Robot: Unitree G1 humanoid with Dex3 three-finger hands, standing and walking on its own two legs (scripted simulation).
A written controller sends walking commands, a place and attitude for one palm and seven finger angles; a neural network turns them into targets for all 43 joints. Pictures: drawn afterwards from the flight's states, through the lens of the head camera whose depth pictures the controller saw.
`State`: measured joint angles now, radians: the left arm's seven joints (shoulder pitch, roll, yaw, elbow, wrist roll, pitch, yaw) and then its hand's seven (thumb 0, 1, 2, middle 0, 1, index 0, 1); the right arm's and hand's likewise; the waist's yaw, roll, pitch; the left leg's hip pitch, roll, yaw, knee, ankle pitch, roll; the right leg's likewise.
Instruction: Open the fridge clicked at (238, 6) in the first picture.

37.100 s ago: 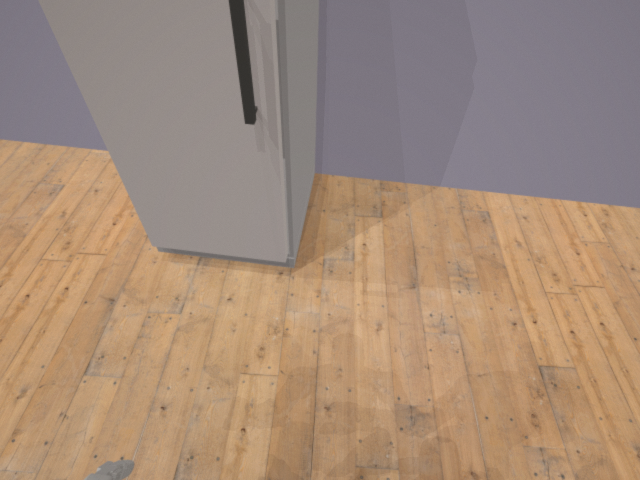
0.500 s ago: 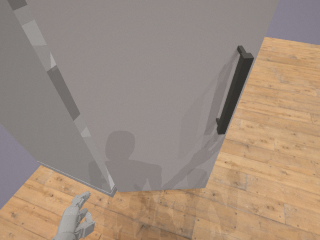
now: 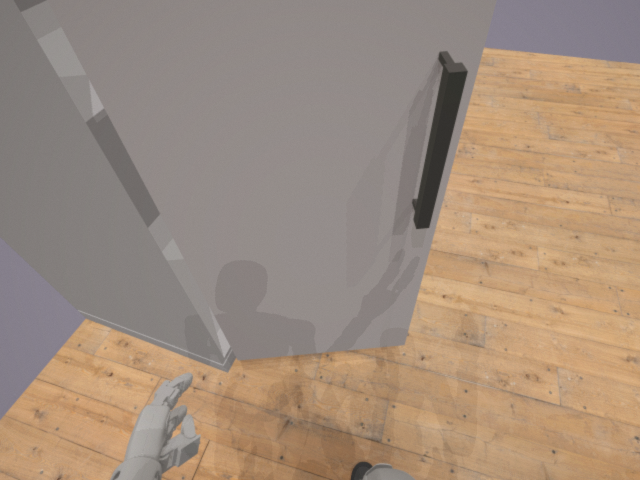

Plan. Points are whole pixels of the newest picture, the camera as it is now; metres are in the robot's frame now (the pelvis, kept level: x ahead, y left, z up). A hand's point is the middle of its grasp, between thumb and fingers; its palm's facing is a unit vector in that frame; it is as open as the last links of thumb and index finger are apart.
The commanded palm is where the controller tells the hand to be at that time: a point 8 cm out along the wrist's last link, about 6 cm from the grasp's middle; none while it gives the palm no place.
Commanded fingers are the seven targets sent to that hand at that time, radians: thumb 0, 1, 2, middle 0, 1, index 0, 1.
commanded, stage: step back with the hand held close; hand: right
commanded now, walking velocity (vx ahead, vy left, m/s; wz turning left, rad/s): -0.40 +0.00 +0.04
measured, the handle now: (431, 151) +0.56 -0.16 +0.10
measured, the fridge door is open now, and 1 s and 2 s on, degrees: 65 65 65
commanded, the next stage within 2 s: stop stepping back and stand still in 0.30 s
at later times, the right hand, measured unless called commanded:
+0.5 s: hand out of the picture +0.10 -0.32 +0.19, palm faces +0.40 +0.83 -0.38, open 7.4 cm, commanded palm +0.07 -0.35 +0.19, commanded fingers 0.00 -0.90 -0.90 0.20 0.30 0.20 0.30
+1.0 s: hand out of the picture +0.03 -0.43 +0.19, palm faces +0.41 +0.82 -0.41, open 7.4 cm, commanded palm -0.01 -0.45 +0.19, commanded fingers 0.00 -0.90 -0.90 0.20 0.30 0.20 0.30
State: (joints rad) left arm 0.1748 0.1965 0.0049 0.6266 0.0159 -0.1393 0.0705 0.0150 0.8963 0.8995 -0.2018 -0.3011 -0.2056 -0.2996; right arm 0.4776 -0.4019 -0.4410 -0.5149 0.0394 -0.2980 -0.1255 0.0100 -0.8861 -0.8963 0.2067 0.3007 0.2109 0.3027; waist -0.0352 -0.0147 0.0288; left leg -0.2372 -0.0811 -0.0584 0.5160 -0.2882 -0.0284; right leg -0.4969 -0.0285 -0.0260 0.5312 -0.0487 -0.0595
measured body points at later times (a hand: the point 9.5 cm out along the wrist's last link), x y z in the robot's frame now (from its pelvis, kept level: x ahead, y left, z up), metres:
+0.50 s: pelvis -0.10 -0.06 -0.01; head -0.10 -0.11 +0.44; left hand +0.07 +0.17 -0.06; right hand +0.07 -0.36 +0.21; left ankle -0.15 +0.09 -0.73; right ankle +0.08 -0.09 -0.70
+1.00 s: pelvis -0.19 -0.17 +0.00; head -0.21 -0.21 +0.44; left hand -0.08 +0.10 -0.08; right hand +0.01 -0.47 +0.21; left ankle -0.23 -0.05 -0.73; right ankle -0.12 -0.26 -0.67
